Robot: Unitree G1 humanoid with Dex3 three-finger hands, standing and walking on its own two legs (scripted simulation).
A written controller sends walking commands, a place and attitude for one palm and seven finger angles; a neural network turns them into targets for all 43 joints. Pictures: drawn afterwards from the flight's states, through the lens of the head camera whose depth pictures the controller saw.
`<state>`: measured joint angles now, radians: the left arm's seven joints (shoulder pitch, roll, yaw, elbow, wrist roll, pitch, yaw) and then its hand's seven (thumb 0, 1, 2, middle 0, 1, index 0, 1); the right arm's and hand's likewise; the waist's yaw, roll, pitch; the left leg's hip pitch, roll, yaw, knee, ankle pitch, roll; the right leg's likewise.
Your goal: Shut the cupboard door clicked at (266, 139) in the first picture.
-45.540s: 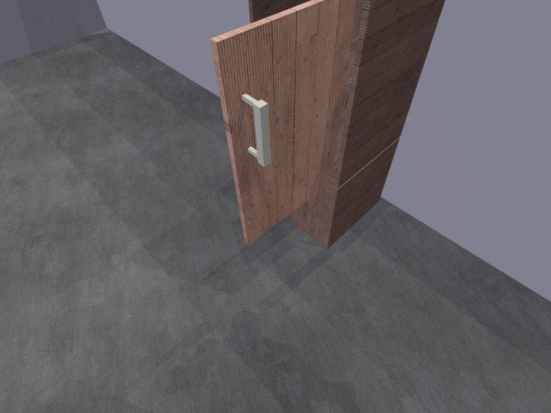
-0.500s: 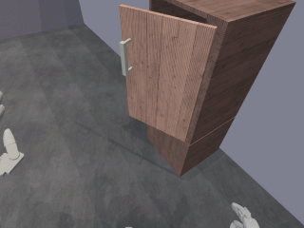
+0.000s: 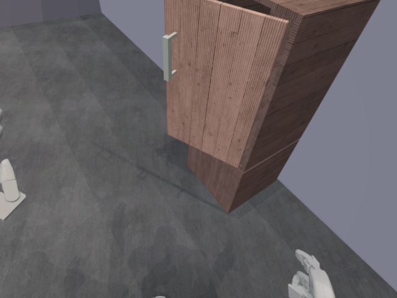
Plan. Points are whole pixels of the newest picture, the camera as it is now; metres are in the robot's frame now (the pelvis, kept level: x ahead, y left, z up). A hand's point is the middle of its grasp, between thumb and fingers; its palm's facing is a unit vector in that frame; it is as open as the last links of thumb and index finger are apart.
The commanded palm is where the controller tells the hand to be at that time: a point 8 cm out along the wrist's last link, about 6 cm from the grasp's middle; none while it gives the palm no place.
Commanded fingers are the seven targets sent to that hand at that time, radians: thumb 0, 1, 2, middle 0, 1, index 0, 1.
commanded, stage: step back with the hand held close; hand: left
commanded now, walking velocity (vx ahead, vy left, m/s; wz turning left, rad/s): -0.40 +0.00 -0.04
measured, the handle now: (170, 57) +0.80 +0.14 +0.07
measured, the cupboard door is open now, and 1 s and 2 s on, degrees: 25 25 25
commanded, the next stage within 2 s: stop stepping back and stand still in 0.08 s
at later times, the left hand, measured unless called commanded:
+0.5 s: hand out of the picture +0.14 +0.29 +0.18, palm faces +0.44 -0.83 -0.34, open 7.4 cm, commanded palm +0.08 +0.32 +0.19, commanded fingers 0.00 0.90 0.90 -0.20 -0.30 -0.20 -0.30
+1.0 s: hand out of the picture +0.10 +0.31 +0.18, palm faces +0.37 -0.83 -0.42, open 7.4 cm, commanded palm +0.04 +0.36 +0.19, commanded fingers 0.00 0.90 0.90 -0.20 -0.30 -0.20 -0.30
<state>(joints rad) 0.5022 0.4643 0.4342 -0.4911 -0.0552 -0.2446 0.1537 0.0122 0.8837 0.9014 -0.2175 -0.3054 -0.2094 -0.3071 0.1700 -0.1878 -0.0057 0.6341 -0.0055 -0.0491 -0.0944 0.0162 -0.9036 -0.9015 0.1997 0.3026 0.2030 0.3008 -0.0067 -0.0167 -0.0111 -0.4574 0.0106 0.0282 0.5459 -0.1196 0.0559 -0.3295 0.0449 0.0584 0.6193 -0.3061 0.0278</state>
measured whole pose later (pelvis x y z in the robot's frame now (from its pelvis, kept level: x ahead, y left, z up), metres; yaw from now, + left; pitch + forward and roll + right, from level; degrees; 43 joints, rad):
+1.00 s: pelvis -0.12 +0.07 +0.01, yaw -3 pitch +0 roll -1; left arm 0.56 0.42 0.42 -0.55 -0.05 -0.16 0.17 0.02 0.89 0.90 -0.21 -0.30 -0.20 -0.31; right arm 0.24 -0.13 0.05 0.62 -0.01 -0.10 -0.04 0.02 -0.90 -0.90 0.20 0.30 0.20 0.30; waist -0.02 -0.03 -0.02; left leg -0.27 0.04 0.04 0.46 -0.19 0.01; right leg -0.33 0.04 -0.07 0.68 -0.36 0.00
